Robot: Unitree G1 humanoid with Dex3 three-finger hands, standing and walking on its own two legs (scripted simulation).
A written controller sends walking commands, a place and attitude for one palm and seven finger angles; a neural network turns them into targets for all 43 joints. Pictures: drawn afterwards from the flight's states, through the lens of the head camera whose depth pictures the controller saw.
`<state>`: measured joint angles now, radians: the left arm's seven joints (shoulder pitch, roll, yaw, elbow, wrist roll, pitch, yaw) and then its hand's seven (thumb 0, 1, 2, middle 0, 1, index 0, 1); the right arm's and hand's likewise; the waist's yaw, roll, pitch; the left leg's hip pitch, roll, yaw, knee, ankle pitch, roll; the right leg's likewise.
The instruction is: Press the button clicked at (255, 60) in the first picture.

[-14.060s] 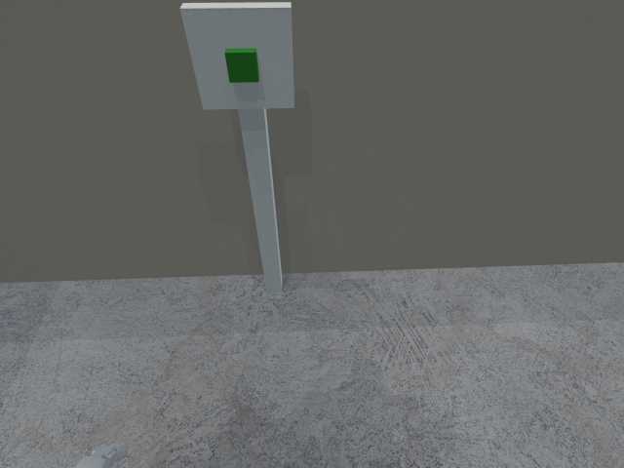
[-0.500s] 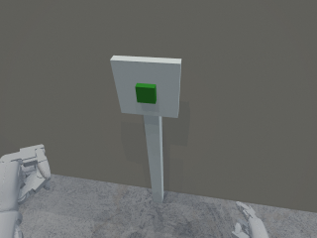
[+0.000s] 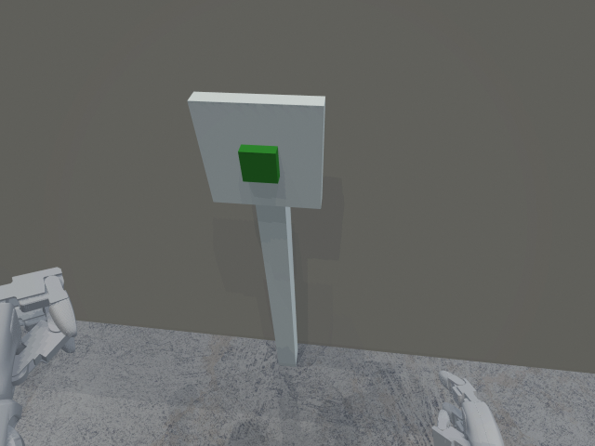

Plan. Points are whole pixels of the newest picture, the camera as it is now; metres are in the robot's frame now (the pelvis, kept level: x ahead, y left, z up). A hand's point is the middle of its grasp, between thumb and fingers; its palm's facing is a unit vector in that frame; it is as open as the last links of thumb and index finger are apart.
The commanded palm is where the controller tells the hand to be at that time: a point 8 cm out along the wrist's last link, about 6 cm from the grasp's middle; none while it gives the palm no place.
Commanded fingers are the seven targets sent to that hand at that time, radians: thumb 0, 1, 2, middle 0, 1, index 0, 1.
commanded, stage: step back with the hand held close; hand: left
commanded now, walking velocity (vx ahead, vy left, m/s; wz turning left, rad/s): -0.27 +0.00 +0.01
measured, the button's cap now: (260, 163) +0.51 +0.11 +0.12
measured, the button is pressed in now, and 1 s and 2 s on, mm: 0 0 0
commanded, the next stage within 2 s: stop stepping back and stand still in 1.10 s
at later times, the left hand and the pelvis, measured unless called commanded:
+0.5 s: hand (33, 389) +0.13 +0.25 +0.15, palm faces +0.38 -0.80 -0.47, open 3.1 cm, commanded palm +0.07 +0.29 +0.17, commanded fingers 0.00 0.90 0.90 -1.30 -1.50 -1.30 -1.50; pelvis -0.06 +0.02 -0.02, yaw +0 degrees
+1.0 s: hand out of the picture +0.05 +0.22 +0.16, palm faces +0.26 -0.84 -0.48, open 3.1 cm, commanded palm -0.01 +0.28 +0.17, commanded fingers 0.00 0.90 0.90 -1.30 -1.50 -1.30 -1.50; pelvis -0.14 +0.00 -0.01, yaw +0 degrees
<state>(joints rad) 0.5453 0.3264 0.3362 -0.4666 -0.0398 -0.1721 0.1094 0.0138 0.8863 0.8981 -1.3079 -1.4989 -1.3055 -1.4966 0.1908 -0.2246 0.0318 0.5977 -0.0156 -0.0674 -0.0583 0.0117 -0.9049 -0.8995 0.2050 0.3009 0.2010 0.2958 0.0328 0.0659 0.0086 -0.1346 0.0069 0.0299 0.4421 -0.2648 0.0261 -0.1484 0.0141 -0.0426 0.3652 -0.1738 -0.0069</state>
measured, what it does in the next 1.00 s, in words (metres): walks backwards: right foot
